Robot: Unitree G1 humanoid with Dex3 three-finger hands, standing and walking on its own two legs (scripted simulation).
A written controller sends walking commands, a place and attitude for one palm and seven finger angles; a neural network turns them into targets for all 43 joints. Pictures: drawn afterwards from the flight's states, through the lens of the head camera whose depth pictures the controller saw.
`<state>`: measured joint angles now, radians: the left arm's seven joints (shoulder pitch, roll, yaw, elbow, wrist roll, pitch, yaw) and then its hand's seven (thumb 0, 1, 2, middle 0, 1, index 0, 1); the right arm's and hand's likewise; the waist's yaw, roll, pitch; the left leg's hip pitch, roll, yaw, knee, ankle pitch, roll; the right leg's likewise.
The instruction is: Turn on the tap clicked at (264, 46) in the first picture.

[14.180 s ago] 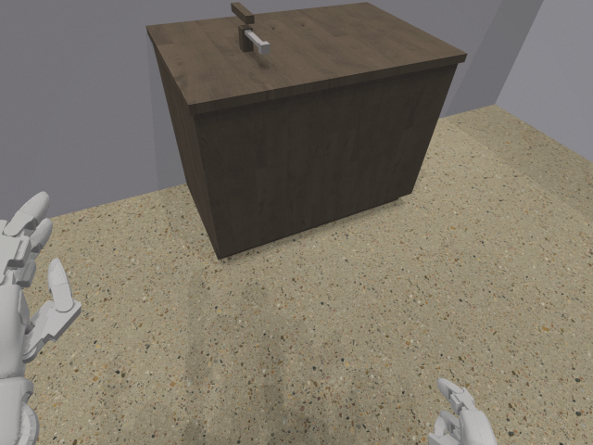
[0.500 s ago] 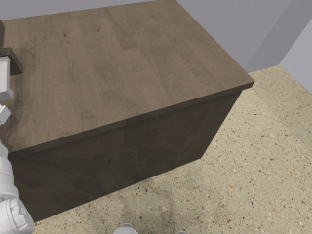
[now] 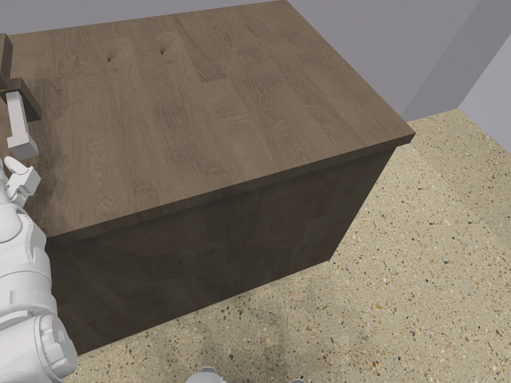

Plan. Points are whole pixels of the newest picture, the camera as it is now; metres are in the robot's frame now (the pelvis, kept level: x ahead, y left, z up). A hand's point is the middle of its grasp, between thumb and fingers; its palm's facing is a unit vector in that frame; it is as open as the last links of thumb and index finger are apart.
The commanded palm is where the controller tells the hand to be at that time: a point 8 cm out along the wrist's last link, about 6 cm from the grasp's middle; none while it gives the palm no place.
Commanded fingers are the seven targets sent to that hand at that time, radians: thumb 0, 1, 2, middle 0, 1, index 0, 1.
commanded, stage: push the lever round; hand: left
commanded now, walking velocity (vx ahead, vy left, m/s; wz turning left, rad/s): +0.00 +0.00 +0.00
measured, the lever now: (23, 146) +0.45 +0.38 +0.10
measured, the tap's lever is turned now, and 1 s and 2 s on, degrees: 8 39 61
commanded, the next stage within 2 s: none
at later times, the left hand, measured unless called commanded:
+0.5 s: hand (67, 160) +0.43 +0.31 +0.09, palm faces +0.72 -0.69 -0.04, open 7.7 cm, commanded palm +0.39 +0.32 +0.09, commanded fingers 0.00 0.90 0.90 -0.15 -0.15 -0.15 -0.15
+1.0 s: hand (99, 143) +0.47 +0.27 +0.09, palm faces +0.80 -0.60 -0.07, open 7.7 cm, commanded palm +0.42 +0.28 +0.09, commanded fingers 0.00 0.90 0.90 -0.15 -0.15 -0.15 -0.15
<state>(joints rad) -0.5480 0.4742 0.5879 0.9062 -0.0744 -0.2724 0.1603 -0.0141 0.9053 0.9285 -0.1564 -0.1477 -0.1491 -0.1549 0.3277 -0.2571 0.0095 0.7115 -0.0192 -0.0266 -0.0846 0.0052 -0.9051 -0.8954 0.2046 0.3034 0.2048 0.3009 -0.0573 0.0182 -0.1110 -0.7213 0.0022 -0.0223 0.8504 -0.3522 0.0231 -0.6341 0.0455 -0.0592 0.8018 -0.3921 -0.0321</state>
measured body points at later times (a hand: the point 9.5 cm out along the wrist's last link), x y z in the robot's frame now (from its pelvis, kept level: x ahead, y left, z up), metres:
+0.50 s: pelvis +0.00 +0.00 +0.00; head +0.06 +0.01 +0.45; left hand +0.39 +0.34 +0.09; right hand +0.05 -0.27 -0.12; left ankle +0.03 +0.10 -0.70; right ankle +0.00 -0.10 -0.70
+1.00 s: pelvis +0.01 -0.01 +0.00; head +0.07 +0.00 +0.44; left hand +0.43 +0.30 +0.09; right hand +0.02 -0.27 -0.13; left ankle +0.03 +0.10 -0.70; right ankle +0.00 -0.10 -0.70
